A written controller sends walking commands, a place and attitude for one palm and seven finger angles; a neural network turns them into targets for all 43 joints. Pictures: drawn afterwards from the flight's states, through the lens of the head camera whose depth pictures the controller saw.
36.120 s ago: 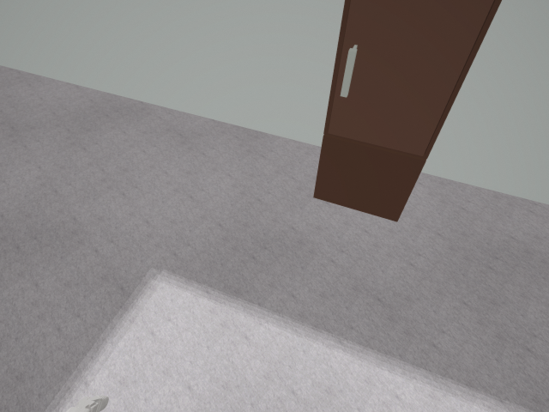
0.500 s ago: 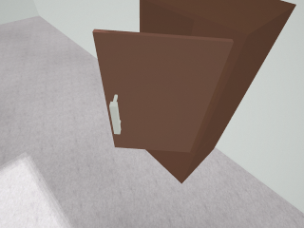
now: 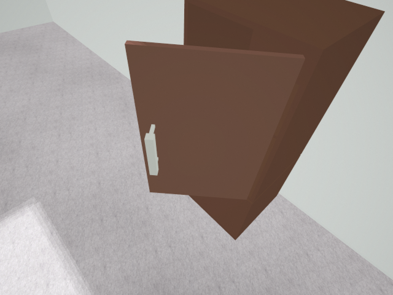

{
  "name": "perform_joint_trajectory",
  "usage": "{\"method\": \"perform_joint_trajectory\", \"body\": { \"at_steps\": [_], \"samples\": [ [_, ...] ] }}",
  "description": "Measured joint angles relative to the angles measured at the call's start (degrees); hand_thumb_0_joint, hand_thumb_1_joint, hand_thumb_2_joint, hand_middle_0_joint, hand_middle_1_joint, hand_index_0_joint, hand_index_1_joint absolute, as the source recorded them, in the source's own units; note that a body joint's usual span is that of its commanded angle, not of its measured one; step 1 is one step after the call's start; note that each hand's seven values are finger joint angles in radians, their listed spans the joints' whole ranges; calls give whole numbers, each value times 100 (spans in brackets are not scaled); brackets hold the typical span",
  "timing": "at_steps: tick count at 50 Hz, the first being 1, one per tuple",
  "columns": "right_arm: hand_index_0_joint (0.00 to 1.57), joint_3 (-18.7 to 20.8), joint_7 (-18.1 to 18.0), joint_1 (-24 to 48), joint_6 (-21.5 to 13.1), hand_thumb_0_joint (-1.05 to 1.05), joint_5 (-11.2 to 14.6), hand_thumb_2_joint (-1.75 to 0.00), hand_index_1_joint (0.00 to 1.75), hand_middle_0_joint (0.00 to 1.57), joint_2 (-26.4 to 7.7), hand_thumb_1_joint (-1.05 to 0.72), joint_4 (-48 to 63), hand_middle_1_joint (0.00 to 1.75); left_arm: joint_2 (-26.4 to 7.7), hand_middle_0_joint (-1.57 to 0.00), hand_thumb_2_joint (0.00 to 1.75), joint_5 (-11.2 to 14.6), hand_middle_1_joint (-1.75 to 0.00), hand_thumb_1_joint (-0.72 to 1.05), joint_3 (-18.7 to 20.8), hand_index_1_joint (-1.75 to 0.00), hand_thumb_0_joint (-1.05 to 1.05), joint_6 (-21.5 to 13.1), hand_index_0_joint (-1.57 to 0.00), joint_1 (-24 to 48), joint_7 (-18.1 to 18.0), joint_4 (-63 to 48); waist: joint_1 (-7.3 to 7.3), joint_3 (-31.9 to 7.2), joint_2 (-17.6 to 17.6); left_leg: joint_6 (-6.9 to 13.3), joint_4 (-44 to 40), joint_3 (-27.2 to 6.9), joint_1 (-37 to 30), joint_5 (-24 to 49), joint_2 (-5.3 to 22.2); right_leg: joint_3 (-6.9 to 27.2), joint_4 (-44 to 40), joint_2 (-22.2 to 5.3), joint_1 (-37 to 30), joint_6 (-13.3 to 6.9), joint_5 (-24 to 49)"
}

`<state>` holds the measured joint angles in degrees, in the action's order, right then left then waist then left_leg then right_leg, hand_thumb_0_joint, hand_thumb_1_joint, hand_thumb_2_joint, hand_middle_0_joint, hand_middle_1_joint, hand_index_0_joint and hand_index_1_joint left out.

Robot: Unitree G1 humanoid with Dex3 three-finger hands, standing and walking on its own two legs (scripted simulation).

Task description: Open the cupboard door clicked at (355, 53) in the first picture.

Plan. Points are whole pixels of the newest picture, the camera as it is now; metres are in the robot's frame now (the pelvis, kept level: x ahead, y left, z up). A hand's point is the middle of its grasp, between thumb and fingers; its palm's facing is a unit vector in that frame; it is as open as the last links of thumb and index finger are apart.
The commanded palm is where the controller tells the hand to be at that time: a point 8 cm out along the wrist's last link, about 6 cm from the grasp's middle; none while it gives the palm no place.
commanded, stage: look again from close up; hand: left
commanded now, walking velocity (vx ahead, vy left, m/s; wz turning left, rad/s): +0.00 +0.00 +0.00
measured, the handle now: (153, 150) +0.51 +0.16 -0.06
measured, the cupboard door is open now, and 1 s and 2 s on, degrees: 43 43 43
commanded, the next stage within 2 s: raise the hand with hooked fingers in 0.32 s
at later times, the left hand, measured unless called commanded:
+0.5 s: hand out of the picture +0.06 +0.19 -0.14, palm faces +0.17 -0.97 -0.20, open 7.4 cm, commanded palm +0.10 +0.24 -0.07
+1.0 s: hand (102, 286) +0.15 +0.20 -0.07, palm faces +0.09 -0.99 -0.06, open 9.6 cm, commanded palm +0.14 +0.25 -0.06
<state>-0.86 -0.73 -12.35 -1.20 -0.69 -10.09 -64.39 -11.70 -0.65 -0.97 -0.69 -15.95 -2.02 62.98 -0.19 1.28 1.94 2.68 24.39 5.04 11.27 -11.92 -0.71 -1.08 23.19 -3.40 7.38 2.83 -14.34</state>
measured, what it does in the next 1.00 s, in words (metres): lowers itself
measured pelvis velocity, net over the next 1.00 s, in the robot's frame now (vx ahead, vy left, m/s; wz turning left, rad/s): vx -0.03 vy -0.05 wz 0.04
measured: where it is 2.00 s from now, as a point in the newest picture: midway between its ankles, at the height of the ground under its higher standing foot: outside the picture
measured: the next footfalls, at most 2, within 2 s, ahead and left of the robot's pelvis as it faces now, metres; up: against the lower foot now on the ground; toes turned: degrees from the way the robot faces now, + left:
none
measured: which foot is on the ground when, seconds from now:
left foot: down 0.00-1.00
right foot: down 0.00-1.00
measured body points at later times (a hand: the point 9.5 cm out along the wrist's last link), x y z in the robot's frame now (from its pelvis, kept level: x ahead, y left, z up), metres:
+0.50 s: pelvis -0.01 +0.00 +0.00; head +0.00 +0.01 +0.45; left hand +0.05 +0.24 -0.13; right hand +0.03 -0.24 -0.14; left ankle +0.02 +0.09 -0.74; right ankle -0.02 -0.15 -0.74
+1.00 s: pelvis -0.03 -0.05 -0.12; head +0.03 -0.02 +0.33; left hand +0.14 +0.25 -0.06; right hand +0.20 -0.28 -0.17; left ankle +0.02 +0.09 -0.74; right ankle -0.02 -0.15 -0.74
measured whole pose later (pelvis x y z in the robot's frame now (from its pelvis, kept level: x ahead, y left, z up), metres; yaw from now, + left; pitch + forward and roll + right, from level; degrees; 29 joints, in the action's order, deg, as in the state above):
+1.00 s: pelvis -0.03 -0.05 -0.12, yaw +3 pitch +15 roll -4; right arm 1.3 -4.3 -8.9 -15.7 1.2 -13.8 -33.4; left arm -15.8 20.1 17.8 -29.1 -21.3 25.3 5.6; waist -2.6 -7.8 0.0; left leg -1.7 73.4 -4.1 59.3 -29.5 4.1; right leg -8.0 70.9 0.3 51.8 -2.3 -34.3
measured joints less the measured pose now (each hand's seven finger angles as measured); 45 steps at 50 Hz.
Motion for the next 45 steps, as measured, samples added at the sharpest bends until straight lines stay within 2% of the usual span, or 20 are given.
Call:
{"method": "perform_joint_trajectory", "body": {
  "at_steps": [22, 23, 24, 25, 27, 30, 32, 34, 36, 38, 40, 43, 45],
  "samples": [
    [20, -3, -1, -88, 13, 0, 10, -90, 30, 20, -4, -91, -42, 30, 44, -20, 90, -20, -30, 91, -16, -30, 1, -19, -20, -16, -41, 31, 23, 24, -40, -30, -28, -11, 33, 61, 43, -11, -72, 44, 11, -25, 71],
    [20, -14, -26, -196, -25, 1, 82, -90, 30, 20, -12, -91, 249, 30, 72, -20, 90, 206, -30, 91, 137, -30, 1, 314, -20, -282, -31, -855, 55, 74, -52, -34, 77, -40, 95, 24, 49, -38, 7, 48, 49, -31, 48],
    [20, -37, -110, -365, -242, 1, 160, -90, 30, 20, -8, -91, 563, 30, 74, -20, 89, 372, -30, 90, 256, -30, 2, 384, -20, -612, -70, -1958, 21, 91, -23, -39, 133, -40, 133, 1, 29, -39, 183, 28, 145, -107, -26],
    [20, -33, -179, -514, -507, 1, 222, -90, 30, 20, 1, -91, 820, 30, 54, -21, 89, 500, -30, 90, 285, -30, 2, 260, -20, -885, -173, -2916, -1, 39, 11, -48, 191, -40, 204, -17, -4, -39, 395, -8, 280, -188, -134],
    [20, -9, -253, -635, -911, 1, 299, -90, 30, 20, -27, -91, 1235, 30, 72, -21, 89, 792, -31, 89, 367, -31, 2, -94, -20, -1041, -276, -4209, 57, -55, -15, -49, 433, -123, 417, -84, -52, -118, 710, -67, 473, -199, -315],
    [20, 39, -234, -449, -1195, 1, 220, -90, 30, 20, -148, -90, 1761, 30, 114, -21, 87, 1046, -33, 85, 686, -33, 2, -1094, -20, -556, -6, -4800, 213, -291, -146, -76, 1141, -268, 1173, -295, -9, -247, 1308, -52, 1118, -161, -529],
    [20, 110, -134, -224, -1291, 1, 145, -90, 30, 20, -198, -90, 2088, 30, 72, -21, 86, 1195, -35, 82, 962, -35, 2, -1956, -20, -164, 434, -4726, 228, -539, -144, -124, 1760, -260, 1898, -499, 71, -214, 1953, -5, 1866, -192, -736],
    [20, 201, -1, 1, -1375, 1, 100, -90, 30, 20, -239, -90, 2408, 30, -12, -21, 84, 1359, -38, 79, 1167, -38, 1, -2799, -20, 60, 1049, -4606, 209, -770, -93, -154, 2462, -239, 2657, -751, 175, -163, 2670, 62, 2650, -199, -981],
    [20, 293, 113, 197, -1428, 1, 120, -90, 30, 20, -297, -90, 2731, 30, -125, -21, 83, 1489, -40, 75, 1321, -40, 1, -3400, -21, 136, 1784, -4477, 185, -892, -41, -203, 3142, -263, 3300, -1012, 267, -155, 3333, 128, 3291, -246, -1202],
    [20, 355, 131, 328, -1416, 1, 180, -90, 30, 20, -373, -90, 3043, 30, -219, -21, 81, 1676, -43, 70, 1426, -43, 1, -3468, -21, 37, 2371, -4478, 143, -948, 6, -240, 3695, -305, 3774, -1229, 320, -171, 3898, 164, 3758, -305, -1420],
    [20, 393, 52, 387, -1389, 1, 239, -90, 30, 20, -455, -90, 3293, 30, -234, -22, 79, 1887, -46, 66, 1509, -46, 1, -3198, -22, -173, 2680, -4579, 72, -966, 4, -300, 4099, -388, 4100, -1405, 361, -234, 4289, 197, 4046, -354, -1681],
    [20, 415, -116, 379, -1388, 1, 250, -90, 30, 20, -507, -90, 3473, 30, -218, -23, 76, 2025, -50, 59, 1661, -50, 1, -2837, -23, -569, 2686, -4975, -59, -954, -21, -350, 4501, -548, 4393, -1599, 414, -368, 4591, 259, 4248, -412, -1812],
    [20, 393, -219, 348, -1412, 1, 225, -90, 30, 20, -495, -90, 3448, 30, -224, -23, 74, 2031, -53, 54, 1739, -53, 2, -2797, -23, -758, 2581, -5315, -144, -941, -60, -384, 4667, -677, 4524, -1681, 444, -485, 4683, 301, 4302, -456, -1937]
  ]
}}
